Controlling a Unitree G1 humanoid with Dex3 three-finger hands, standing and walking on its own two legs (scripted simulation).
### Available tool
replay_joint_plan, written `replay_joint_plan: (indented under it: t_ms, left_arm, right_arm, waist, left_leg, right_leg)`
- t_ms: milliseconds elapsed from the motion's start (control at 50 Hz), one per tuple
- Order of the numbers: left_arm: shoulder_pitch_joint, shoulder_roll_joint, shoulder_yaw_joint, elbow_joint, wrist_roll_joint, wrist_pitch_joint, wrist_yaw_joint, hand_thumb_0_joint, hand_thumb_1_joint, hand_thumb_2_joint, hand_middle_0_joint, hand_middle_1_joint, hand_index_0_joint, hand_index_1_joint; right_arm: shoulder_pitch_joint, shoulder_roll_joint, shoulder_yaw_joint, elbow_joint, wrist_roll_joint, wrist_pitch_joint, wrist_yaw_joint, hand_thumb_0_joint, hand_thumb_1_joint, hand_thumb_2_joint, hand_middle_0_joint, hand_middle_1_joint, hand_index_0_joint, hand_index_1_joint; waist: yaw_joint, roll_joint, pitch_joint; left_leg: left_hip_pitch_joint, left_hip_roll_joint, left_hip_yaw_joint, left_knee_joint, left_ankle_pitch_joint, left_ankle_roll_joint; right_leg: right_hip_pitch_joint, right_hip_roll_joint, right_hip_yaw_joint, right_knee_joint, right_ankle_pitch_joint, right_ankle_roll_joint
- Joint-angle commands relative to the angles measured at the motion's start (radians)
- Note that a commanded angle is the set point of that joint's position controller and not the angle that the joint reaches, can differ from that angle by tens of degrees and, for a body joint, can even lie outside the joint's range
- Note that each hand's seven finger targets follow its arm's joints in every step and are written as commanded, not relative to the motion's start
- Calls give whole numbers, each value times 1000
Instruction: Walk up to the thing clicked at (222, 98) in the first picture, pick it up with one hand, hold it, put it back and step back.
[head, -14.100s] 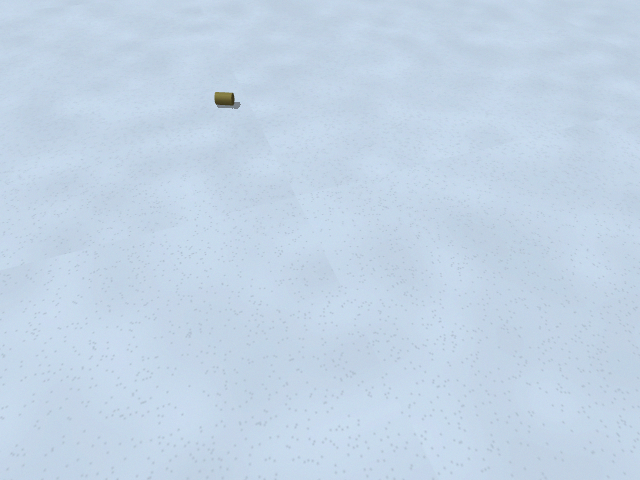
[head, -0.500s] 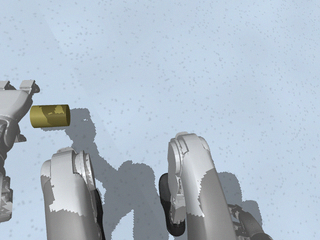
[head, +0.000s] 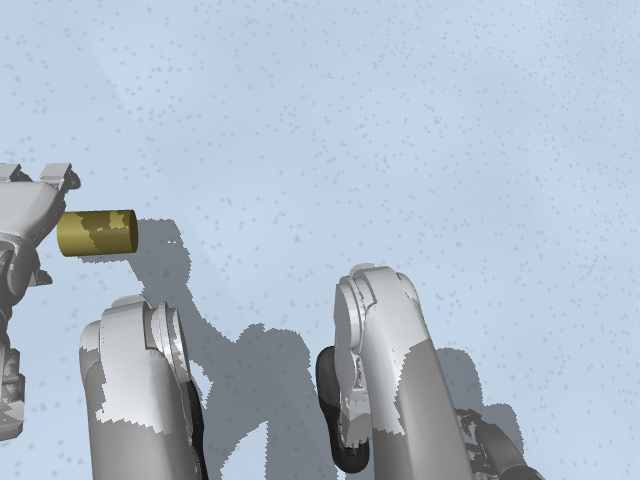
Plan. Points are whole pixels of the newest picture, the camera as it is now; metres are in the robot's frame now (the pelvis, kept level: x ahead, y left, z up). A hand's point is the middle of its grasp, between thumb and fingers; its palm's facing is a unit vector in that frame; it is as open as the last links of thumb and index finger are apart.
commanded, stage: rise first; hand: left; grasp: from above
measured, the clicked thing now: (100, 232) +0.46 +0.26 -0.29
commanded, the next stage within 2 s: approach in 0.34 s
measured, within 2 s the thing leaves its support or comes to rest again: neither
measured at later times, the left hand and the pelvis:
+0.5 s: hand (36, 239) +0.42 +0.30 -0.16, palm faces -0.45 -0.01 -0.89, open 13.7 cm; pelvis +0.00 +0.00 +0.00, yaw +0 degrees
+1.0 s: hand (83, 209) +0.46 +0.25 -0.17, palm faces -0.43 -0.01 -0.90, open 14.0 cm; pelvis +0.00 +0.00 +0.00, yaw -1 degrees
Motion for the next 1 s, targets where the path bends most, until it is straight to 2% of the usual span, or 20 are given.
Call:
replay_joint_plan:
  t_ms: [0, 60, 140, 200, 240, 300, 380, 420, 480, 520, 560, 600, 620, 660, 740, 820, 860, 880, 920, 980]
  left_arm:
    - [-284, 241, 30, -116, -22, 16, 28, 0, -457, 941, -172, -900, -163, -910]
    - [-289, 274, 56, -153, -28, 11, 24, 0, -447, 933, -181, -897, -173, -906]
    - [-278, 234, 33, -95, -29, 8, 13, 0, -458, 942, -167, -905, -159, -914]
    - [-291, 277, 56, -116, -22, -6, 15, 0, -452, 937, -173, -893, -165, -902]
    - [-280, 250, 43, -115, -24, -11, 15, 0, -449, 935, -181, -890, -170, -902]
    - [-288, 282, 57, -149, -19, -17, 18, 0, -451, 935, -184, -887, -171, -900]
    - [-307, 248, 42, -175, -21, -15, 24, 0, -457, 940, -177, -886, -164, -900]
    - [-285, 215, 13, -115, -18, -6, 24, 0, -507, 1005, -180, -875, -139, -918]
    - [-315, 264, 44, -162, -17, -9, 34, 0, -495, 990, -121, -927, -110, -938]
    - [-317, 155, -26, -95, -23, 1, 30, 0, -503, 993, -102, -945, -97, -949]
    - [-382, 150, -40, -112, -28, -2, 37, 0, -506, 995, -100, -951, -95, -955]
    - [-412, 134, -54, -109, -22, 3, 48, 0, -524, 1011, -92, -952, -83, -961]
    - [-424, 119, -66, -64, -17, 7, 54, 0, -521, 1007, -90, -954, -82, -961]
    - [-436, 115, -70, -52, -4, 21, 71, 0, -516, 1021, -100, -954, -89, -966]
    - [-435, 192, -12, -9, 13, 66, 111, 0, -527, 1026, -97, -956, -85, -968]
    - [-413, 206, 7, 63, 11, 114, 115, 0, -527, 1031, -108, -949, -92, -966]
    - [-372, 227, 20, 74, -6, 133, 104, 0, -528, 1027, -102, -962, -90, -973]
    - [-365, 267, 55, 9, -21, 137, 102, 0, -526, 1029, -104, -963, -93, -974]
    - [-332, 260, 49, 10, -33, 145, 78, 0, -533, 1032, -102, -969, -91, -980]
    - [-367, 224, 22, -34, -66, 132, 29, 0, -554, 1007, -75, -985, -73, -987]
  right_arm:
    - [173, -237, -71, -26, -3, -10, -15, 0, -906, -900, 200, 300, 200, 300]
    - [175, -241, -71, -31, -1, -7, -17, 0, -905, -900, 200, 300, 200, 300]
    - [173, -238, -66, -26, -4, -6, -13, 0, -904, -899, 200, 300, 200, 300]
    - [172, -248, -66, -28, -7, -6, -14, 0, -904, -899, 200, 300, 200, 300]
    - [167, -241, -62, -31, -8, -6, -9, 0, -905, -900, 200, 300, 200, 300]
    - [166, -243, -64, -35, -7, -5, -11, 0, -905, -900, 200, 300, 200, 300]
    - [168, -244, -70, -33, -7, -4, -12, 0, -904, -900, 200, 300, 200, 300]
    - [167, -240, -72, -28, -4, -6, -11, 0, -904, -898, 200, 300, 200, 300]
    - [175, -247, -70, -27, -5, -8, -11, 0, -893, -890, 200, 300, 200, 300]
    - [176, -235, -65, -17, -6, -14, -7, 0, -892, -889, 200, 300, 200, 300]
    - [187, -241, -59, -15, -8, -17, -8, 0, -893, -889, 200, 300, 200, 300]
    - [186, -244, -60, -11, -7, -23, -12, 0, -892, -889, 200, 300, 200, 300]
    - [183, -242, -55, -10, -13, -28, -10, 0, -892, -889, 200, 300, 200, 300]
    - [191, -244, -48, -10, -13, -31, -12, 0, -892, -889, 200, 300, 200, 300]
    - [187, -250, -36, -19, -20, -37, -10, 0, -893, -890, 200, 300, 200, 300]
    - [188, -246, -17, -31, -31, -41, -1, 0, -895, -891, 200, 300, 200, 300]
    - [177, -246, -13, -42, -27, -45, 4, 0, -895, -891, 200, 300, 200, 300]
    - [176, -247, -15, -44, -23, -42, 2, 0, -895, -891, 200, 300, 200, 300]
    - [171, -243, -21, -51, -20, -40, 5, 0, -896, -891, 200, 300, 200, 300]
    - [195, -242, -31, -47, -15, -44, 10, 0, -900, -892, 200, 300, 200, 300]
  waist:
    - [-7, 227, -621]
    - [14, 239, -671]
    - [-6, 216, -616]
    - [-1, 241, -628]
    - [2, 252, -635]
    - [10, 266, -639]
    - [4, 286, -663]
    - [-12, 246, -612]
    - [-4, 254, -651]
    - [-31, 230, -618]
    - [-58, 242, -614]
    - [-55, 267, -633]
    - [-74, 262, -598]
    - [-73, 263, -603]
    - [-48, 300, -628]
    - [-61, 245, -607]
    - [-41, 238, -620]
    - [-8, 256, -670]
    - [-14, 239, -692]
    - [-54, 204, -625]
  left_leg:
    - [510, -34, 118, -236, 71, 42]
    - [523, -35, 121, -235, 108, 43]
    - [499, -36, 114, -234, 95, 43]
    - [526, -34, 110, -233, 109, 39]
    - [520, -36, 112, -235, 98, 37]
    - [517, -37, 117, -240, 80, 37]
    - [550, -38, 112, -253, 84, 32]
    - [523, -35, 112, -245, 74, 36]
    - [533, -36, 112, -236, 111, 38]
    - [527, -32, 112, -231, 99, 38]
    - [514, -34, 105, -228, 84, 37]
    - [544, -33, 102, -237, 77, 31]
    - [525, -32, 102, -234, 51, 31]
    - [529, -33, 104, -239, 53, 31]
    - [521, -35, 120, -237, 78, 33]
    - [460, -36, 127, -220, 83, 48]
    - [438, -39, 132, -219, 79, 53]
    - [461, -39, 135, -231, 96, 52]
    - [450, -35, 136, -218, 109, 55]
    - [397, -37, 130, -211, 66, 61]
  right_leg:
    - [253, 41, -85, -272, 145, -70]
    - [292, 42, -81, -275, 182, -66]
    - [263, 44, -92, -263, 169, -68]
    - [257, 44, -97, -253, 179, -69]
    - [257, 43, -97, -250, 166, -71]
    - [263, 44, -92, -264, 148, -72]
    - [245, 43, -96, -259, 147, -73]
    - [227, 44, -98, -264, 145, -72]
    - [262, 42, -94, -260, 184, -69]
    - [237, 44, -95, -262, 180, -68]
    - [230, 45, -99, -265, 168, -68]
    - [206, 44, -106, -260, 154, -71]
    - [190, 45, -109, -257, 132, -72]
    - [197, 47, -109, -264, 136, -73]
    - [230, 46, -100, -259, 162, -72]
    - [274, 49, -87, -266, 186, -64]
    - [306, 49, -76, -264, 178, -63]
    - [332, 49, -76, -269, 189, -64]
    - [361, 54, -69, -262, 204, -62]
    - [344, 49, -69, -277, 171, -58]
